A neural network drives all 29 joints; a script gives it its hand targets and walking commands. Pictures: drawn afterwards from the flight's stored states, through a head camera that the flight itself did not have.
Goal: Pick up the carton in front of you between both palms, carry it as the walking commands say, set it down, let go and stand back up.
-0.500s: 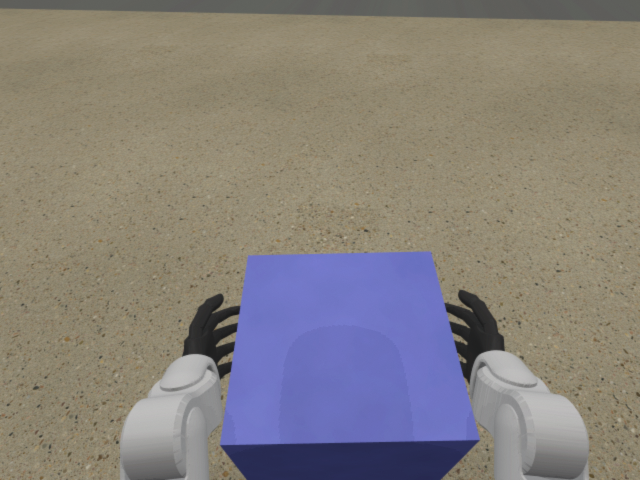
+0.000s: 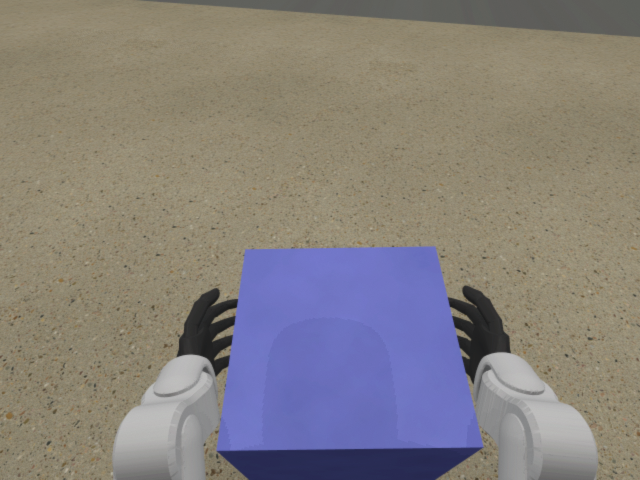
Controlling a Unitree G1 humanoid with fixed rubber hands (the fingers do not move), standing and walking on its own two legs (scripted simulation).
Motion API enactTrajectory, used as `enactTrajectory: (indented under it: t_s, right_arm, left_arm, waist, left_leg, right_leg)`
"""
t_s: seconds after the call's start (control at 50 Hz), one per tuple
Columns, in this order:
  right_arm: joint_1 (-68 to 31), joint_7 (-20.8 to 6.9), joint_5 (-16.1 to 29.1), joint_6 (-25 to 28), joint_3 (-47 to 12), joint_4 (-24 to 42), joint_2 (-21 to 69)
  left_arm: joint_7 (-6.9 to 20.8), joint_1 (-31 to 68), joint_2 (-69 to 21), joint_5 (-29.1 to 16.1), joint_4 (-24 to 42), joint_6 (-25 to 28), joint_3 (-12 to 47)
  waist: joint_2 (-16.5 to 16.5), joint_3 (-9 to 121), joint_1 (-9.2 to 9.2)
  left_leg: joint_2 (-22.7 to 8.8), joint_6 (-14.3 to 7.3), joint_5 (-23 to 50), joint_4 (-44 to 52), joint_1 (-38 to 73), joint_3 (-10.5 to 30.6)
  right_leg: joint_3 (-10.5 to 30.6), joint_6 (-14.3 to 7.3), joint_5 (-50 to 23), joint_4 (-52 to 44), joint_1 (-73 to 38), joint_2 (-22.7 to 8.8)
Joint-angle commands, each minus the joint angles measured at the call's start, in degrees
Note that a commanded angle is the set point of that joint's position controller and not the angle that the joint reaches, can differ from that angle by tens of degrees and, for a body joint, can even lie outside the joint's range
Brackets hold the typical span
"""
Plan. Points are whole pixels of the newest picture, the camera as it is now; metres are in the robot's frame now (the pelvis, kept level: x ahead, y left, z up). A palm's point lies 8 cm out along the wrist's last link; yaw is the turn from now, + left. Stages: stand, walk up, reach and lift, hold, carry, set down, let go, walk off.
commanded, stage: carry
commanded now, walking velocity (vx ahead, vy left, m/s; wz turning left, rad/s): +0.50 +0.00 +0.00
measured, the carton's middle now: (341, 377) +0.24 +0.00 +0.04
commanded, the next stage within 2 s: none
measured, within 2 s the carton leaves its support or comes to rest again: neither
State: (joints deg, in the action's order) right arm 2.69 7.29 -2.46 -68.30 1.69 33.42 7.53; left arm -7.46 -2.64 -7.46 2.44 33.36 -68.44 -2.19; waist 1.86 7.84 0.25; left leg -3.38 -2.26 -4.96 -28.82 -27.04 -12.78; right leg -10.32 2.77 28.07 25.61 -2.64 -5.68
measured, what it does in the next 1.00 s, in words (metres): walks ahead: right foot, then left foot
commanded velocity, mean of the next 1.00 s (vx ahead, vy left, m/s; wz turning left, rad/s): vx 0.40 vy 0.00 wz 0.00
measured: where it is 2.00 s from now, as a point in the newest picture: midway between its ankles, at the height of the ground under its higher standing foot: (332, 344)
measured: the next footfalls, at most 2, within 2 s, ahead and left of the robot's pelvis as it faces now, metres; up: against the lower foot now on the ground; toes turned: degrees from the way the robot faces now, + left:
right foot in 0.48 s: +0.49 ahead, -0.12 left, +0.00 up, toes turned -10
left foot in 0.98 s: +0.81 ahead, +0.10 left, +0.00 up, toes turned -2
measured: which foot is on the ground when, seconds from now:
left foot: down 0.00-0.48, up 0.50-0.96, down 0.98-1.00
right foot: up 0.00-0.46, down 0.48-1.00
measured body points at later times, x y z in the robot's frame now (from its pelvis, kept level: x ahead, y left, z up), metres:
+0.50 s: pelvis +0.33 -0.02 +0.00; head +0.31 -0.03 +0.45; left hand +0.56 +0.14 +0.09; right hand +0.57 -0.17 +0.08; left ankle +0.12 +0.09 -0.71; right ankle +0.45 -0.11 -0.72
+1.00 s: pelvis +0.65 +0.00 +0.00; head +0.64 +0.01 +0.45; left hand +0.89 +0.16 +0.10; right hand +0.89 -0.15 +0.10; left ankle +0.77 +0.09 -0.72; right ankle +0.46 -0.11 -0.71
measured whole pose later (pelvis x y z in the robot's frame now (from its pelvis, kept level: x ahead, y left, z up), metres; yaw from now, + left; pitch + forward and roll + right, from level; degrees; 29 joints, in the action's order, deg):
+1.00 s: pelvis +0.65 +0.00 +0.00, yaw +0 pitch +2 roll +1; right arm 2.0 7.0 -2.3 -68.1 1.3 34.7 7.5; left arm -7.2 -2.5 -7.5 1.8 35.2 -68.2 -2.7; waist 1.3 4.4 -0.2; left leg -2.5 -3.6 -1.6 -26.7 -26.4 -13.5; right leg -11.0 2.6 26.8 30.0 -1.5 -5.6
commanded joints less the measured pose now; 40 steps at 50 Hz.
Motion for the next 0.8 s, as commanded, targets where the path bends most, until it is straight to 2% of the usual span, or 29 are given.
enactTrajectory:
  t_s: [0.0, 0.02, 0.04, 0.06, 0.08, 0.1, 0.12, 0.18, 0.26, 0.32, 0.38, 0.42, 0.44, 0.46, 0.48, 0.5, 0.52, 0.54, 0.56, 0.58, 0.6, 0.62, 0.66, 0.72, 0.78]
  right_arm:
    - [-18.5, -4.0, 14.2, -0.8, -31.9, 1.7, 35.0]
    - [-18.0, -4.3, 15.0, -0.8, -32.1, 2.0, 37.3]
    - [-19.4, -4.9, 15.2, -0.5, -32.9, 2.9, 40.1]
    - [-20.9, -5.5, 15.7, -0.1, -33.7, 3.7, 42.7]
    - [-22.6, -6.2, 16.2, 0.4, -34.8, 4.4, 45.0]
    - [-23.8, -6.7, 16.7, 0.8, -35.7, 4.8, 46.4]
    - [-23.9, -7.1, 17.1, 1.1, -36.2, 4.9, 47.0]
    - [-22.9, -7.7, 17.7, 1.4, -36.9, 5.1, 45.7]
    - [-21.1, -7.3, 17.0, 0.9, -35.9, 4.5, 41.6]
    - [-19.4, -6.6, 15.4, 0.1, -34.2, 2.8, 39.0]
    - [-18.9, -6.0, 14.0, -0.4, -33.2, 1.7, 38.1]
    - [-19.3, -5.8, 13.8, -0.4, -33.3, 1.5, 38.5]
    - [-19.9, -5.8, 13.9, -0.4, -33.6, 1.8, 38.9]
    - [-19.7, -5.7, 13.9, -0.3, -34.1, 2.0, 39.1]
    - [-20.5, -5.8, 14.1, -0.3, -34.6, 2.9, 39.0]
    - [-20.7, -6.0, 14.2, -0.2, -35.6, 4.6, 40.3]
    - [-21.5, -6.4, 15.1, 0.1, -36.7, 4.2, 42.0]
    - [-21.7, -7.0, 15.4, 0.8, -37.4, 3.9, 45.0]
    - [-22.2, -7.5, 15.6, 1.6, -37.7, 3.6, 47.5]
    - [-22.2, -7.9, 15.4, 2.3, -38.1, 2.9, 49.3]
    - [-21.6, -8.1, 14.9, 3.0, -38.3, 2.2, 50.6]
    - [-20.5, -8.1, 14.2, 3.6, -38.4, 1.5, 51.1]
    - [-18.6, -7.9, 13.2, 4.5, -38.4, 1.1, 51.0]
    - [-17.4, -7.4, 12.4, 4.6, -38.4, 1.8, 49.1]
    - [-17.9, -6.7, 13.2, 3.7, -38.3, 3.7, 46.4]
  left_arm:
    - [4.2, 21.2, -34.0, -15.0, 6.6, -1.4, 35.0]
    - [4.4, 22.2, -35.7, -15.6, 6.3, -1.5, 35.9]
    - [5.0, 23.0, -38.6, -15.7, 5.8, -1.4, 36.3]
    - [5.6, 23.5, -41.6, -16.0, 5.4, -0.9, 36.7]
    - [6.1, 23.8, -44.1, -16.1, 4.9, -0.3, 36.9]
    - [6.5, 23.9, -45.9, -15.9, 4.5, 0.3, 37.2]
    - [6.6, 23.4, -46.8, -15.5, 4.2, 0.7, 37.3]
    - [6.2, 21.3, -46.7, -13.8, 3.7, 1.6, 36.8]
    - [5.2, 19.8, -43.4, -12.8, 3.5, 1.0, 36.0]
    - [4.8, 19.6, -40.7, -12.8, 3.0, 0.1, 35.7]
    - [4.9, 20.4, -39.4, -13.4, 2.8, -0.4, 35.6]
    - [5.2, 20.3, -39.3, -13.7, 2.2, -0.4, 35.2]
    - [5.4, 19.6, -39.6, -13.8, 1.7, -0.3, 35.0]
    - [5.5, 19.1, -39.9, -13.9, 1.1, 0.0, 34.6]
    - [5.6, 18.2, -39.9, -13.6, 0.9, 0.2, 34.2]
    - [6.0, 19.5, -40.8, -14.1, 0.8, 0.8, 34.4]
    - [6.6, 18.6, -43.6, -15.0, 1.0, 1.1, 35.0]
    - [7.3, 20.1, -45.9, -15.8, 2.3, 1.7, 35.7]
    - [7.9, 21.3, -48.3, -16.4, 2.8, 2.5, 36.7]
    - [8.4, 22.1, -49.9, -16.4, 2.8, 3.2, 37.2]
    - [8.8, 22.2, -50.8, -16.3, 2.7, 3.8, 37.7]
    - [9.1, 21.9, -51.0, -16.3, 2.6, 4.3, 38.0]
    - [9.5, 20.2, -50.0, -16.1, 2.7, 4.7, 38.3]
    - [9.7, 18.9, -47.2, -16.2, 3.2, 4.7, 38.3]
    - [9.0, 18.5, -44.1, -16.1, 4.7, 4.0, 37.5]
  waist:
    - [-22.5, 13.7, -2.15]
    - [-20.3, 12.3, -1.65]
    - [-15.4, 12.0, -1.83]
    - [-8.6, 12.6, -1.76]
    - [-5.3, 11.6, -1.4]
    - [-5.7, 11.8, -1.09]
    - [-6.8, 11.4, -1.08]
    - [-8.6, 8.8, -1.23]
    - [-9.0, 4.2, -1.29]
    - [-10.1, 0.7, -1.5]
    - [-11.2, -2.2, -1.58]
    - [-11.8, -0.7, -1.16]
    - [-10.9, 1.9, -0.19]
    - [-7.7, 5.8, 0.51]
    - [0.7, 9.4, 1.62]
    - [16.8, 13.8, 1.47]
    - [14.7, 12.5, 0.91]
    - [10.5, 12.7, 0.82]
    - [4.7, 13.3, 0.75]
    - [1.5, 12.2, 0.51]
    - [2.0, 12.1, 0.21]
    - [3.1, 12.0, 0.17]
    - [4.6, 10.4, 0.28]
    - [5.2, 6.5, 0.29]
    - [5.5, 2.9, 0.46]
  left_leg:
    - [-20.4, -9.6, -12.4, 14.7, 42.6, 38.5]
    - [-21.6, -10.9, -2.3, 16.4, 40.9, 40.5]
    - [-20.1, -10.5, 5.7, 14.1, 38.4, 34.4]
    - [-19.1, -9.0, 8.1, 13.3, 35.6, 29.6]
    - [-18.1, -7.0, 7.9, 14.4, 31.4, 25.4]
    - [-16.7, -5.5, 3.7, 16.1, 29.1, 21.9]
    - [-15.9, -5.0, 1.3, 17.4, 27.9, 19.6]
    - [-14.6, -5.3, -2.1, 21.0, 27.4, 14.9]
    - [-12.2, -4.9, 3.1, 21.5, 28.9, 9.9]
    - [-11.1, -4.2, 7.6, 20.6, 29.4, 6.7]
    - [-11.3, -3.2, 11.8, 19.5, 30.5, 5.2]
    - [-11.0, -1.9, 21.1, 13.8, 31.0, 3.0]
    - [-9.5, -0.8, 25.3, 6.4, 29.2, 0.2]
    - [-7.0, 0.7, 25.2, -4.7, 23.9, -1.6]
    - [-4.2, 2.8, 13.3, -19.5, 14.1, -1.6]
    - [3.4, 5.4, -11.5, -36.9, -3.7, 2.2]
    - [2.4, 3.7, -21.3, -44.6, -8.6, 10.3]
    - [-0.7, 1.8, -20.0, -47.5, -9.6, 12.6]
    - [-2.7, 0.9, -17.0, -45.8, -9.5, 13.2]
    - [-4.2, 0.8, -14.1, -41.7, -8.2, 13.4]
    - [-4.8, 1.0, -11.7, -37.5, -6.3, 13.1]
    - [-4.3, 1.2, -10.2, -34.5, -5.5, 11.6]
    - [-3.9, 2.0, -8.6, -28.3, -6.0, 9.7]
    - [-3.7, 3.3, -4.9, -18.6, -9.2, 7.1]
    - [-3.0, 3.6, -0.4, -9.6, -9.4, 4.7]
  right_leg:
    - [-0.9, -0.3, -8.0, 38.9, 35.8, 6.1]
    - [7.0, -1.8, -0.2, 47.6, 41.2, 4.5]
    - [9.3, -3.4, -1.6, 50.0, 42.1, 1.8]
    - [10.3, -4.2, -4.9, 48.3, 41.5, -0.4]
    - [10.8, -4.3, -8.3, 43.8, 39.6, -1.9]
    - [10.5, -4.1, -10.7, 39.9, 37.7, -2.4]
    - [9.0, -3.9, -12.0, 36.9, 36.6, -1.8]
    - [6.1, -2.5, -15.5, 26.8, 37.7, -1.3]
    - [2.6, -1.6, -21.9, 13.6, 39.2, -0.4]
    - [0.1, -1.9, -25.0, 8.0, 38.3, 0.7]
    - [-1.0, -3.0, -26.2, 4.2, 35.9, 1.1]
    - [-3.0, -4.2, -24.4, 2.8, 29.4, 2.7]
    - [-5.8, -4.4, -22.9, 0.8, 21.2, 5.1]
    - [-6.1, -4.6, -19.6, 0.7, 9.4, 6.5]
    - [9.7, -6.4, -10.4, -4.6, -0.2, -3.8]
    - [36.3, -14.4, -7.9, -11.1, -12.6, -17.8]
    - [39.3, -15.3, -20.1, -13.9, -10.5, -19.0]
    - [31.9, -14.5, -28.2, -11.4, -8.4, -17.7]
    - [26.2, -13.1, -32.2, -9.9, -6.1, -16.3]
    - [21.7, -11.5, -33.2, -10.7, -2.4, -15.1]
    - [18.3, -9.9, -29.8, -12.2, -0.1, -13.8]
    - [16.1, -9.3, -27.9, -13.5, 0.7, -13.0]
    - [12.9, -9.7, -25.2, -15.8, 1.2, -11.9]
    - [9.5, -10.4, -25.6, -17.9, 0.4, -10.9]
    - [6.1, -9.9, -29.2, -17.9, -0.4, -9.2]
